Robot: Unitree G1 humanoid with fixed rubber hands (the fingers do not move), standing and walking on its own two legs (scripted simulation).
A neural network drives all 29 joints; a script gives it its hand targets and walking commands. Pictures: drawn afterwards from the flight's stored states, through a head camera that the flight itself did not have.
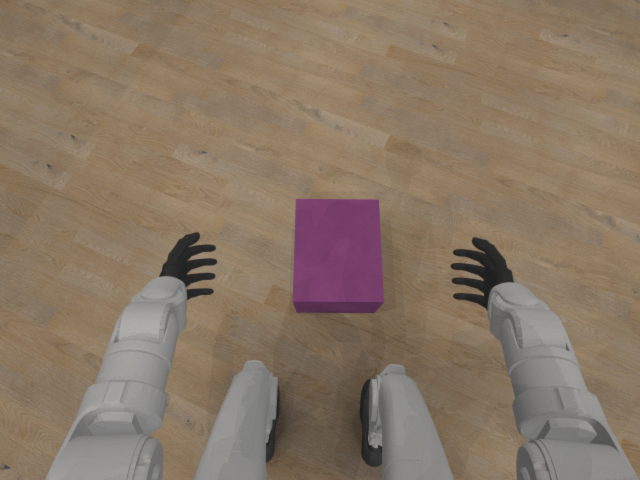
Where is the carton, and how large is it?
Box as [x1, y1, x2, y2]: [293, 199, 383, 312]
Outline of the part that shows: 296,199 293,275 293,303 296,311 374,312 383,302 378,199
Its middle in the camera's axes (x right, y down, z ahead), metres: +0.05 +0.06 +1.06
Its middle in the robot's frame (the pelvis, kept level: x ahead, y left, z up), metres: +0.54 -0.02 -0.60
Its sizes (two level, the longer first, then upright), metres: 0.275 0.222 0.175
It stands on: the floor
